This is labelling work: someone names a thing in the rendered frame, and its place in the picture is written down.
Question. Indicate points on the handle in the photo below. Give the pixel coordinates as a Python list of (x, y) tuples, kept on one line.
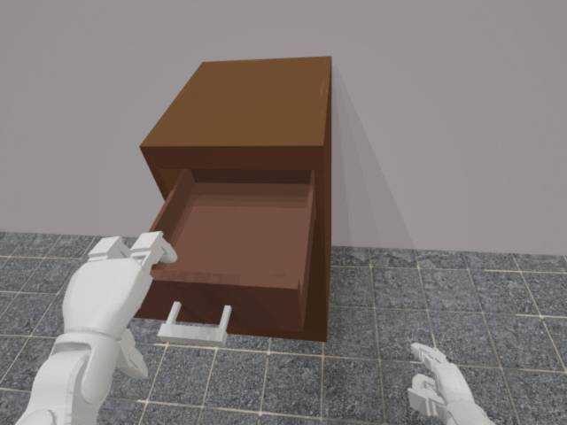
[(182, 334)]

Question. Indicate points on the right robot forearm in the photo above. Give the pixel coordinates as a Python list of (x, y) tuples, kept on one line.
[(464, 412)]

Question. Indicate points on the left robot forearm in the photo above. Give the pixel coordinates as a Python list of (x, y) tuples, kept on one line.
[(74, 381)]

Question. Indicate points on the right robot hand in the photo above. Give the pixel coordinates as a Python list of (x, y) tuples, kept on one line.
[(429, 396)]

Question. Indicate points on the left robot hand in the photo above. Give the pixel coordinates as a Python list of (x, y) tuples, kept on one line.
[(104, 294)]

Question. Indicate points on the cabinet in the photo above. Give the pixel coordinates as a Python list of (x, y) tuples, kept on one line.
[(257, 114)]

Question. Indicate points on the drawer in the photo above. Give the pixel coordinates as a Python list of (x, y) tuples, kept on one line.
[(242, 238)]

